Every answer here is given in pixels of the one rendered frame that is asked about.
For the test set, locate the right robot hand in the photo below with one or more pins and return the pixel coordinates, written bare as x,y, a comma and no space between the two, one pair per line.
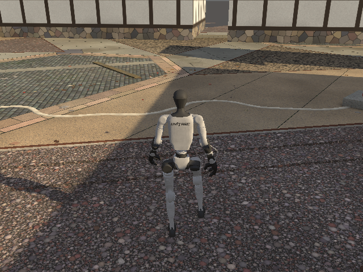
213,168

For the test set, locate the left robot upper arm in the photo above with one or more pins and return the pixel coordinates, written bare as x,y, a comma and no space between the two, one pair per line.
160,128

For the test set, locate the right robot foot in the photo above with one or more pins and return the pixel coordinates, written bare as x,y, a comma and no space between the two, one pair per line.
201,213

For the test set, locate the left robot forearm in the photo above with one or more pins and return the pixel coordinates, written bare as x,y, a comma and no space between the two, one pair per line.
154,148

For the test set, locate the robot head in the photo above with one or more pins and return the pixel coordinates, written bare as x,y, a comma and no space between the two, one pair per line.
180,99

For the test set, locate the right robot upper arm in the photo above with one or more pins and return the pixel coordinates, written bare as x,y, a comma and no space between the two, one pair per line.
198,119

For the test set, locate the right robot forearm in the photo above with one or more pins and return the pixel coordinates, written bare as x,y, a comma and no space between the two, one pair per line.
209,152

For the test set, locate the left robot hand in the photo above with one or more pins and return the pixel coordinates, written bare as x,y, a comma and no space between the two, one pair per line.
154,157

